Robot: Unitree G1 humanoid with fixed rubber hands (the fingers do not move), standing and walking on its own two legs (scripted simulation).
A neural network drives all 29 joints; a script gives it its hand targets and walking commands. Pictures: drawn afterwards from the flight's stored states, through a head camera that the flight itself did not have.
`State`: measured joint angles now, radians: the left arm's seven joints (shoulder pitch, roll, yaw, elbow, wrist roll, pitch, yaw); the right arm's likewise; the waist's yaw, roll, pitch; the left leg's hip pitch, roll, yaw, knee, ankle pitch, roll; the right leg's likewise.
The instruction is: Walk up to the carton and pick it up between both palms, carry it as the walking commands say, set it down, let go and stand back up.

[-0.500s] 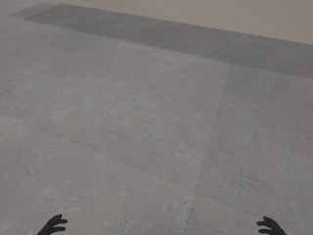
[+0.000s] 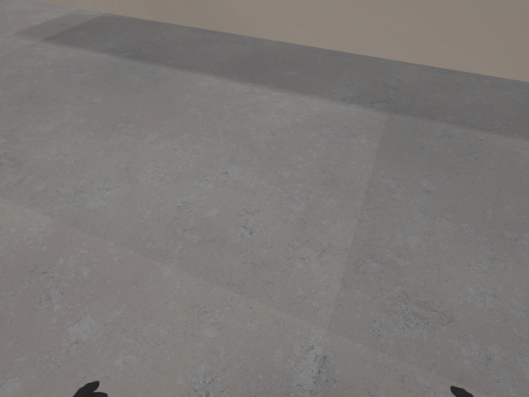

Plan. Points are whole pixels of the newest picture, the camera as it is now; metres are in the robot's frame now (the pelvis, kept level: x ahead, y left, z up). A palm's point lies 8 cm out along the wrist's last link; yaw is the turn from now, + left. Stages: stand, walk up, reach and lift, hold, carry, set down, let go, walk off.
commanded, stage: stand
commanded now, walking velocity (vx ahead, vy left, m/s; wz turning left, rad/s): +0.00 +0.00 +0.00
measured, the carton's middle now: out of the picture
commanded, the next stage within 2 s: walk up in 0.88 s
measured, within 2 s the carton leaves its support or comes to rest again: neither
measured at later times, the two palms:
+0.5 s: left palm out of the picture +0.10 +0.31 -0.10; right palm out of the picture +0.10 -0.31 -0.10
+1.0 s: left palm out of the picture +0.11 +0.31 -0.10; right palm out of the picture +0.11 -0.31 -0.10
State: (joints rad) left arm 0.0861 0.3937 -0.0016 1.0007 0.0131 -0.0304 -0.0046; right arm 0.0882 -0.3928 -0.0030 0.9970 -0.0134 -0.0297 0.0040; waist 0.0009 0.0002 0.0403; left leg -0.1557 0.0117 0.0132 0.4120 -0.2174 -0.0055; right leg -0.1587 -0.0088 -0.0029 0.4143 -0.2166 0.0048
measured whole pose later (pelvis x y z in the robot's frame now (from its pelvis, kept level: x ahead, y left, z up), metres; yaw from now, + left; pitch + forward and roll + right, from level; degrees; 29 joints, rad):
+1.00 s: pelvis +0.01 +0.00 +0.00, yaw +0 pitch -2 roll +0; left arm 0.08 0.40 0.00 1.06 0.01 -0.02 0.00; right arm 0.09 -0.40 -0.01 1.06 -0.01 -0.02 0.00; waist 0.00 0.00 0.04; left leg -0.12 0.01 0.01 0.34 -0.19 -0.01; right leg -0.12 -0.01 0.00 0.34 -0.19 0.01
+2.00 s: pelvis +0.26 +0.23 +0.00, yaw +50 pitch +1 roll -1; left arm 0.38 0.58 0.10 0.86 0.02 -0.17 -0.01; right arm -0.01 -0.56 -0.09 0.75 -0.02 0.01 0.21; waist 0.11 0.08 -0.05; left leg -0.64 0.11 -0.04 0.91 -0.14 -0.05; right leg -0.14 -0.10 -0.28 0.34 -0.21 0.01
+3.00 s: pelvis +0.50 +0.82 -0.02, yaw +74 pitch +1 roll +0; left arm 0.37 0.54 0.06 0.87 0.00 -0.10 -0.03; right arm -0.02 -0.49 -0.09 0.75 -0.02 -0.06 0.11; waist 0.08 0.01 0.02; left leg -0.48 0.00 0.07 0.59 -0.12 0.07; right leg -0.12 -0.16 -0.15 0.85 -0.44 -0.01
